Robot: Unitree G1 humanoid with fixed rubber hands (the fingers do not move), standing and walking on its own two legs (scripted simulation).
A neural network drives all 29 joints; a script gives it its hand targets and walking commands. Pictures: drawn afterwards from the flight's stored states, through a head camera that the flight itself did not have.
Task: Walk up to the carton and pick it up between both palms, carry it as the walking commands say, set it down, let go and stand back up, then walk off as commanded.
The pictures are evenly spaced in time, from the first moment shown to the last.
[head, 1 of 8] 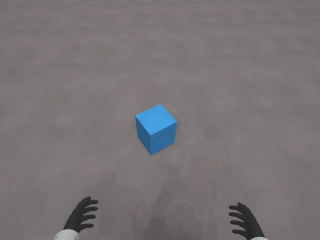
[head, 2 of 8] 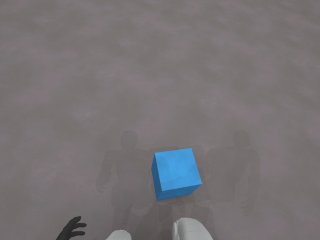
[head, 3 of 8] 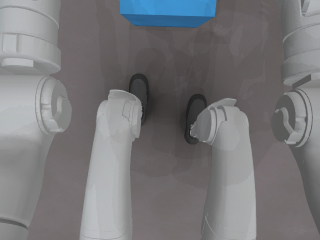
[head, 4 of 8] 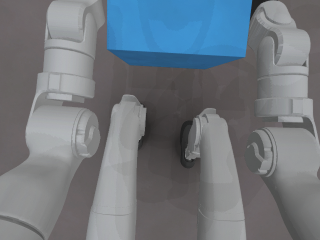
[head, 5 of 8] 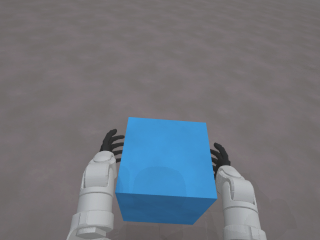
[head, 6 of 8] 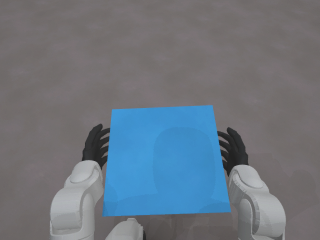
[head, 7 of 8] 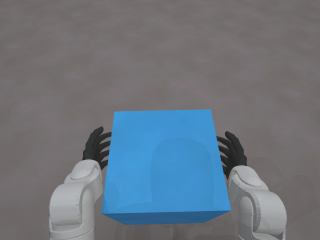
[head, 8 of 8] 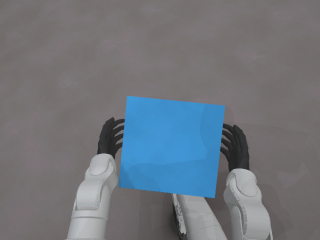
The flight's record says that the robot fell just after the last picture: yes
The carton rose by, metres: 0.68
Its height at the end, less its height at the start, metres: +0.39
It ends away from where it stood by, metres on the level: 11.86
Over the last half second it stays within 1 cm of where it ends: no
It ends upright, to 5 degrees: no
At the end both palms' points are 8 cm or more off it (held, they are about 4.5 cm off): no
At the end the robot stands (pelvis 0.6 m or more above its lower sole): yes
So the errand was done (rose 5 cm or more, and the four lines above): no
